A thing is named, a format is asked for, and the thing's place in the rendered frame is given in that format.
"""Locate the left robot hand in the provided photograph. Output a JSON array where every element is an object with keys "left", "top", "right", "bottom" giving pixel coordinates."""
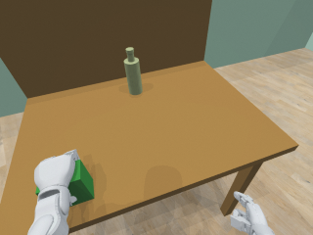
[{"left": 34, "top": 149, "right": 80, "bottom": 207}]

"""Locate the right robot hand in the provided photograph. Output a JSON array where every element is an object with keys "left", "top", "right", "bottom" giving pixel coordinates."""
[{"left": 230, "top": 191, "right": 268, "bottom": 235}]

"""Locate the table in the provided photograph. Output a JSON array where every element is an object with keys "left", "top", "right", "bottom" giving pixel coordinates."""
[{"left": 0, "top": 0, "right": 299, "bottom": 235}]

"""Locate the robot left forearm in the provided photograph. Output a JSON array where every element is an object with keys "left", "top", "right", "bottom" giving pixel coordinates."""
[{"left": 27, "top": 185, "right": 69, "bottom": 235}]

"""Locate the robot right forearm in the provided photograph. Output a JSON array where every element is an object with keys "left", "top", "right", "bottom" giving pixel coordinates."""
[{"left": 250, "top": 223, "right": 275, "bottom": 235}]

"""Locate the sponge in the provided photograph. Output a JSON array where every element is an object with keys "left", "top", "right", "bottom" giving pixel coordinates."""
[{"left": 35, "top": 160, "right": 95, "bottom": 207}]

